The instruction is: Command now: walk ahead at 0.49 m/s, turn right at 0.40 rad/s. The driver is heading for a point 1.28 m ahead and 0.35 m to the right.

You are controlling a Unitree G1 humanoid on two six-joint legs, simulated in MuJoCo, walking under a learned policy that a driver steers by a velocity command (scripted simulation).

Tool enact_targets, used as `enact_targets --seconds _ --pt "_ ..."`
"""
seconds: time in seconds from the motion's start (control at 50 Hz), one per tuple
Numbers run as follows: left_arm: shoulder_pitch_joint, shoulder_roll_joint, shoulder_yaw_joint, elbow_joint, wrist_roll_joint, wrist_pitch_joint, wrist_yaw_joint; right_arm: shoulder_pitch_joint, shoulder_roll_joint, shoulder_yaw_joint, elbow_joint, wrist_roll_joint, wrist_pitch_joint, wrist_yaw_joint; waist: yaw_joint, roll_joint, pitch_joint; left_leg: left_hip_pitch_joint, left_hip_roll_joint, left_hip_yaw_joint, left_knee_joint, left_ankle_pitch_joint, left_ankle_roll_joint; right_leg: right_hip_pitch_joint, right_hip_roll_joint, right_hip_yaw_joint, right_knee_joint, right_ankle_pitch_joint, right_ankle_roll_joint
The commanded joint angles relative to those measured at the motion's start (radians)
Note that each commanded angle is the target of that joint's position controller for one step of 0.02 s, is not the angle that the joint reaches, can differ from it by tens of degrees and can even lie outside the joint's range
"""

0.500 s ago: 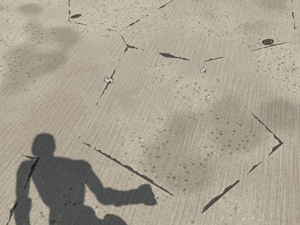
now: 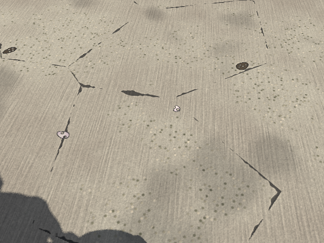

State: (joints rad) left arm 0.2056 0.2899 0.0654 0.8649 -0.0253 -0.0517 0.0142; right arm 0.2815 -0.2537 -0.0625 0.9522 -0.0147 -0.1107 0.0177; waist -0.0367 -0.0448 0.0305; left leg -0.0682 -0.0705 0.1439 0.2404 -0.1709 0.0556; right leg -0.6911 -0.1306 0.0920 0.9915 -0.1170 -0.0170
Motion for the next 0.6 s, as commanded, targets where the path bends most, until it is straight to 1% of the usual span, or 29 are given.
enact_targets --seconds 0.02,0.06,0.1,0.14,0.16,0.18,0.2,0.22,0.24,0.26,0.28,0.3,0.32,0.34,0.36,0.38,0.4,0.42,0.44,0.46,0.48,0.5,0.54,0.58,0.6 --pt "-0.006 0.029 0.002 -0.058 0.007 -0.011 -0.016 -0.096 -0.140 -0.021 -0.073 0.001 -0.020 -0.017 0.030 0.077 0.041 -0.127 0.262 -0.061 -0.165 0.195 0.128 0.066 -0.008 -0.018 -0.173 0.191 0.005" --pt "-0.092 0.010 -0.009 -0.091 0.009 -0.014 -0.030 -0.053 -0.159 -0.024 -0.061 0.008 -0.013 -0.025 -0.008 0.058 0.055 -0.075 0.277 -0.031 -0.167 0.206 0.122 0.066 0.003 -0.064 -0.268 0.237 0.001" --pt "-0.153 0.008 -0.014 -0.128 0.007 -0.014 -0.044 -0.004 -0.173 -0.027 -0.044 0.017 0.003 -0.028 -0.033 0.049 0.070 0.033 0.307 -0.016 -0.137 0.238 0.118 0.015 0.011 -0.080 -0.328 0.218 -0.011" --pt "-0.196 0.015 -0.015 -0.169 0.006 -0.013 -0.059 0.029 -0.182 -0.031 -0.032 0.025 0.025 -0.030 -0.040 0.053 0.075 0.141 0.339 -0.004 -0.082 0.311 0.106 -0.032 0.022 -0.099 -0.365 0.143 -0.031" --pt "-0.202 0.022 -0.012 -0.185 0.005 -0.012 -0.067 0.030 -0.189 -0.034 -0.032 0.028 0.036 -0.032 -0.032 0.062 0.069 0.180 0.351 0.006 -0.044 0.392 0.096 -0.028 0.036 -0.117 -0.376 0.092 -0.044" --pt "-0.189 0.037 -0.005 -0.197 0.004 -0.010 -0.074 0.017 -0.202 -0.038 -0.039 0.028 0.046 -0.034 -0.013 0.079 0.048 0.201 0.355 0.022 0.012 0.543 0.083 0.014 0.062 -0.144 -0.382 0.038 -0.061" --pt "-0.154 0.059 0.006 -0.201 0.004 -0.007 -0.077 0.005 -0.218 -0.042 -0.047 0.029 0.055 -0.038 0.015 0.103 0.008 0.214 0.354 0.037 0.095 0.724 0.070 0.085 0.099 -0.177 -0.375 -0.019 -0.081" --pt "-0.063 0.092 0.025 -0.188 0.002 -0.003 -0.077 -0.008 -0.227 -0.045 -0.056 0.027 0.065 -0.043 0.069 0.121 -0.051 0.202 0.344 0.053 0.238 0.865 0.056 0.207 0.142 -0.203 -0.374 -0.060 -0.106" --pt "0.098 0.144 0.056 -0.152 -0.002 -0.001 -0.069 -0.025 -0.222 -0.041 -0.066 0.028 0.073 -0.048 0.156 0.106 -0.134 0.118 0.306 0.078 0.452 0.864 0.025 0.435 0.187 -0.204 -0.434 -0.014 -0.143" --pt "0.253 0.240 0.092 -0.124 -0.003 0.011 -0.045 -0.001 -0.185 -0.024 -0.091 0.009 0.064 -0.049 0.205 -0.025 -0.244 -0.134 0.258 0.085 0.773 0.545 -0.020 0.751 0.049 0.035 -0.455 -0.015 -0.210" --pt "0.197 0.309 0.099 -0.154 -0.008 0.006 -0.041 0.066 -0.049 0.018 -0.141 -0.003 0.028 -0.030 0.092 -0.250 -0.340 -0.588 0.007 -0.030 1.147 -0.346 -0.086 1.068 -0.196 0.654 -0.610 -0.186 -0.420" --pt "0.226 0.224 0.072 -0.167 0.007 -0.002 -0.045 -0.019 -0.151 0.000 -0.149 0.031 -0.020 -0.009 0.159 -0.117 -0.410 -0.698 0.043 -0.252 1.212 -0.381 -0.052 1.114 -0.215 0.735 -0.700 -0.221 -0.407" --pt "0.197 0.170 0.057 -0.166 0.017 -0.011 -0.043 -0.104 -0.175 -0.007 -0.179 0.064 -0.041 0.001 0.162 -0.070 -0.280 -0.752 0.092 -0.247 1.182 -0.306 -0.024 1.025 -0.177 0.565 -0.694 -0.152 -0.352" --pt "0.133 0.149 0.051 -0.173 0.014 -0.020 -0.045 -0.119 -0.157 -0.002 -0.182 0.052 -0.049 -0.004 0.110 0.041 -0.170 -0.720 0.139 -0.240 1.070 -0.228 -0.019 0.856 -0.129 0.429 -0.696 -0.016 -0.314" --pt "0.069 0.105 0.038 -0.187 0.016 -0.022 -0.044 -0.136 -0.160 -0.010 -0.168 0.024 -0.041 -0.014 0.078 0.087 -0.120 -0.649 0.176 -0.231 0.967 -0.180 -0.017 0.738 -0.078 0.322 -0.713 0.083 -0.268" --pt "0.037 0.112 0.036 -0.206 0.029 -0.023 -0.039 -0.105 -0.161 -0.014 -0.172 0.020 -0.028 -0.013 0.038 0.023 -0.105 -0.583 0.186 -0.239 0.941 -0.158 -0.032 0.647 -0.075 0.307 -0.732 0.170 -0.288" --pt "0.029 0.107 0.035 -0.213 0.025 -0.025 -0.038 -0.090 -0.165 -0.017 -0.170 0.011 -0.016 -0.013 0.028 0.031 -0.088 -0.550 0.189 -0.236 0.903 -0.156 -0.049 0.596 -0.057 0.279 -0.745 0.253 -0.289" --pt "0.031 0.119 0.037 -0.213 0.019 -0.027 -0.033 -0.076 -0.150 -0.016 -0.174 0.006 -0.005 -0.012 0.012 0.021 -0.089 -0.539 0.187 -0.226 0.855 -0.137 -0.070 0.563 -0.051 0.251 -0.757 0.264 -0.295" --pt "0.036 0.131 0.042 -0.213 0.016 -0.027 -0.026 -0.093 -0.136 -0.013 -0.177 0.003 0.003 -0.015 0.012 0.035 -0.078 -0.533 0.184 -0.214 0.802 -0.110 -0.088 0.525 -0.033 0.223 -0.770 0.259 -0.290" --pt "0.049 0.144 0.045 -0.212 0.012 -0.026 -0.018 -0.134 -0.128 -0.010 -0.194 -0.001 0.008 -0.017 0.022 0.035 -0.057 -0.551 0.173 -0.203 0.731 -0.058 -0.107 0.502 -0.021 0.198 -0.777 0.268 -0.284" --pt "0.067 0.156 0.049 -0.210 0.011 -0.024 -0.011 -0.178 -0.115 -0.004 -0.208 -0.002 0.011 -0.018 0.036 0.029 -0.044 -0.553 0.164 -0.199 0.650 0.002 -0.120 0.484 -0.007 0.180 -0.780 0.254 -0.273" --pt "0.079 0.160 0.051 -0.207 0.008 -0.020 -0.006 -0.217 -0.105 0.000 -0.220 -0.003 0.010 -0.017 0.050 0.018 -0.037 -0.535 0.150 -0.197 0.561 0.077 -0.126 0.468 0.016 0.159 -0.777 0.218 -0.254" --pt "0.102 0.164 0.053 -0.202 0.007 -0.014 0.000 -0.283 -0.091 0.007 -0.240 0.004 0.005 -0.012 0.079 -0.014 -0.031 -0.476 0.114 -0.189 0.407 0.209 -0.126 0.439 0.047 0.139 -0.767 0.127 -0.217" --pt "0.135 0.168 0.055 -0.189 0.005 -0.010 -0.001 -0.333 -0.098 0.007 -0.262 0.016 0.000 -0.007 0.102 -0.033 -0.026 -0.432 0.089 -0.190 0.332 0.275 -0.121 0.437 0.038 0.168 -0.757 0.066 -0.197" --pt "0.148 0.164 0.055 -0.183 0.003 -0.009 0.000 -0.346 -0.109 0.004 -0.271 0.020 -0.003 -0.005 0.105 -0.040 -0.024 -0.426 0.085 -0.202 0.307 0.274 -0.115 0.455 0.028 0.192 -0.739 0.045 -0.192"
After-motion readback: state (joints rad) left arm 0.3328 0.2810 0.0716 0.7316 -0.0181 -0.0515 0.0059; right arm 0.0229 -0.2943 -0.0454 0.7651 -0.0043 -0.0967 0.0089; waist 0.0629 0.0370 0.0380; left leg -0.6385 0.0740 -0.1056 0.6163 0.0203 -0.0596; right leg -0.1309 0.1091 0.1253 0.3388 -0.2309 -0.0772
